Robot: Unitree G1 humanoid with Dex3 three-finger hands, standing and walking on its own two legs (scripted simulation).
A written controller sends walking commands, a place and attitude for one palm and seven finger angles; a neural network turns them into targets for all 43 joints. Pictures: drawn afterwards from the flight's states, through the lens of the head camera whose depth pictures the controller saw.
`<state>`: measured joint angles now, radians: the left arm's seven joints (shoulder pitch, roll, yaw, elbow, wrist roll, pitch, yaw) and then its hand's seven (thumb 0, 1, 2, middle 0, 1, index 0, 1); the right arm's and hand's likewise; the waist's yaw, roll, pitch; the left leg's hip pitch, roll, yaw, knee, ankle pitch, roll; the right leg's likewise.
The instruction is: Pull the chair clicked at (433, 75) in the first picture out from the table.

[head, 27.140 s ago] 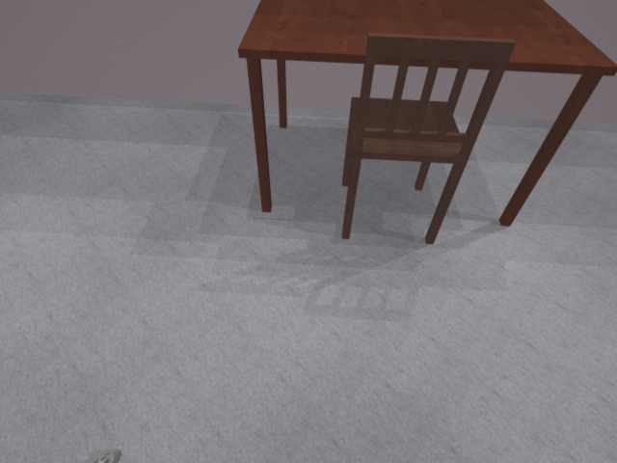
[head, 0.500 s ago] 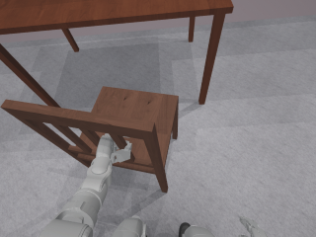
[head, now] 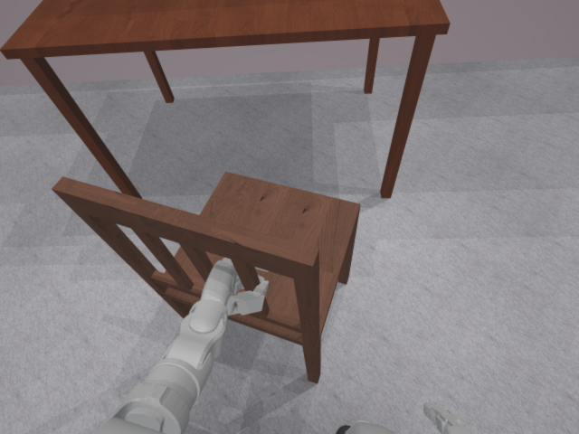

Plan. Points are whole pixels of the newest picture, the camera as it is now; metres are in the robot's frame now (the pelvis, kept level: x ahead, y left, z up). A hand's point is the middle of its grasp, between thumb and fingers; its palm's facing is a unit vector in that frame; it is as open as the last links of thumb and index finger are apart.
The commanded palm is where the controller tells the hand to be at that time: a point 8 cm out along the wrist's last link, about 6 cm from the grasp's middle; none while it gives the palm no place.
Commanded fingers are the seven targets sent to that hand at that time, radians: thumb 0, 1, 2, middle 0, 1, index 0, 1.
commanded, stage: stop walking, hand still on the chair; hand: left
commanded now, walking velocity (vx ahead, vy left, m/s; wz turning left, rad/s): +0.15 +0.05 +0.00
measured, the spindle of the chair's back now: (208, 272) +0.37 +0.17 -0.09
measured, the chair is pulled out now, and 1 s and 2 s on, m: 0.54 0.56 0.56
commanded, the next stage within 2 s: open the thumb and straighten the fingers in 0.84 s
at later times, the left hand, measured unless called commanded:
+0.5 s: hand (257, 307) +0.30 +0.07 -0.06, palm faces -0.16 -0.97 -0.16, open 5.7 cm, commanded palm +0.29 +0.12 -0.05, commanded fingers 0.00 0.90 0.90 -0.50 -1.45 -0.50 -1.45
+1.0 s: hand (257, 307) +0.30 +0.07 -0.06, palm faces -0.17 -0.97 -0.16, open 5.7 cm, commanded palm +0.28 +0.13 -0.04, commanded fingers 0.00 0.42 0.67 -0.50 -1.45 -0.50 -1.45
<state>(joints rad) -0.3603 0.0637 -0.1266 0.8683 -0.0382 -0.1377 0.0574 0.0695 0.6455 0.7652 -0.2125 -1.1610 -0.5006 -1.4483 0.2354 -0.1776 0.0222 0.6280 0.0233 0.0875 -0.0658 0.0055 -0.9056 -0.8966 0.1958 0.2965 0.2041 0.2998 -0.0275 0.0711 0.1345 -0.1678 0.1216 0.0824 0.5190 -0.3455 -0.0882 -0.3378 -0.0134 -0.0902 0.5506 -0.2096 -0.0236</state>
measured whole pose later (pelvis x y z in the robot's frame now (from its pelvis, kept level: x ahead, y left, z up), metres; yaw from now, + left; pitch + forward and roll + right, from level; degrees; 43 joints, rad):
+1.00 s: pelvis +0.01 +0.01 +0.00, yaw +1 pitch +1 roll +1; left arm -0.26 0.05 -0.18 0.86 -0.03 -0.11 0.09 0.08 0.62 0.79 -0.21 -1.24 -0.50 -1.45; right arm 0.23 -0.22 0.02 0.68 0.05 0.07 -0.10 0.01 -0.90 -0.90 0.20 0.30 0.21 0.30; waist -0.05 0.04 0.03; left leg -0.16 0.02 0.03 0.47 -0.33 -0.03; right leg -0.33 -0.04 -0.10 0.54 -0.23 -0.03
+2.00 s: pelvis +0.01 +0.02 -0.02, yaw +1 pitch +11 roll +1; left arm -0.02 0.09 -0.15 0.35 -0.02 0.13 0.05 -0.01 -0.54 0.20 -0.03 -0.01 -0.01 -0.01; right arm 0.30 -0.26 -0.01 0.55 0.04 -0.01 -0.03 0.01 -0.91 -0.90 0.20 0.30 0.20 0.30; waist -0.07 0.03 -0.10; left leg -0.49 0.02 0.05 0.77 -0.47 -0.01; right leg -0.65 -0.06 -0.08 0.80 -0.34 -0.02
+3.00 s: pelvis -0.01 +0.03 -0.08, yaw +2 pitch +14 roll +0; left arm 0.61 0.14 -0.16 -0.40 -0.08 -0.27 0.03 -0.01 -0.55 0.20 0.00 0.00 0.00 0.00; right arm 0.23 -0.21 0.00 0.45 0.05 -0.09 -0.01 0.01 -0.90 -0.90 0.20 0.30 0.21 0.30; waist 0.01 0.04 -0.13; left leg -0.75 0.01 0.01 1.14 -0.63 0.00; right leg -0.89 -0.09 -0.09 1.11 -0.46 0.00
